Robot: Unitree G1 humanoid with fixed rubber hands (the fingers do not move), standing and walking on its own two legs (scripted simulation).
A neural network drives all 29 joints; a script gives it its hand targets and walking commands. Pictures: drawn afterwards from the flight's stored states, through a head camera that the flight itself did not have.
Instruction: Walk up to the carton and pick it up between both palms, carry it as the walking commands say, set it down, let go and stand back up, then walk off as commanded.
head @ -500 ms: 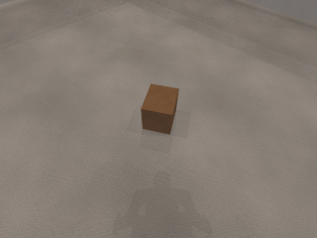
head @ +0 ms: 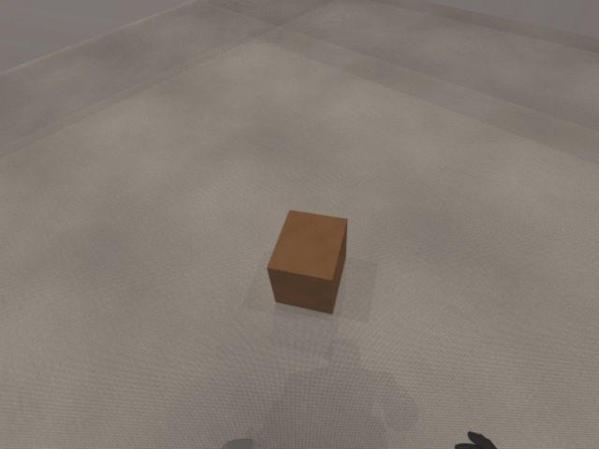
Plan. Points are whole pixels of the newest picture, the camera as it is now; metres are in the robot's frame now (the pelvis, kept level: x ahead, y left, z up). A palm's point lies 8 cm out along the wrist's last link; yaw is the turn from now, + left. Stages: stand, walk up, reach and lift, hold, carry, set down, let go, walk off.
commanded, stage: walk up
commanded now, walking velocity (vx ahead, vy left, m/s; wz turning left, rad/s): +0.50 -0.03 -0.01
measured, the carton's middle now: (310, 261) +0.85 +0.02 -0.65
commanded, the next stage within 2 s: none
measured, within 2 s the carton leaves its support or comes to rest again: neither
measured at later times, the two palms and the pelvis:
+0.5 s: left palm (147, 370) +0.28 +0.29 -0.13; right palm (477, 403) +0.21 -0.23 -0.10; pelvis +0.22 +0.04 +0.01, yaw -1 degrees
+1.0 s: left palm (183, 317) +0.36 +0.23 -0.10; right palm (465, 316) +0.37 -0.27 -0.15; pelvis +0.33 -0.02 +0.00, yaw -2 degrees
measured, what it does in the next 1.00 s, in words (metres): walks ahead: left foot, then right foot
